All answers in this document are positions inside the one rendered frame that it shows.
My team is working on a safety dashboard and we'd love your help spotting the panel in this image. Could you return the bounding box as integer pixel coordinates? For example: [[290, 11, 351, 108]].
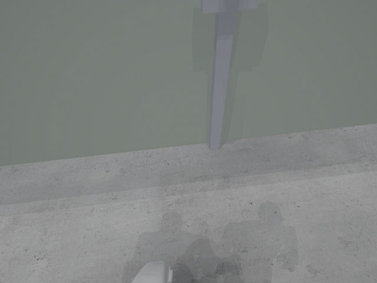
[[201, 0, 259, 151]]

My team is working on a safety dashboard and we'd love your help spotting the robot left thigh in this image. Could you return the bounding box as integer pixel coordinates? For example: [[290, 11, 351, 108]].
[[132, 261, 173, 283]]

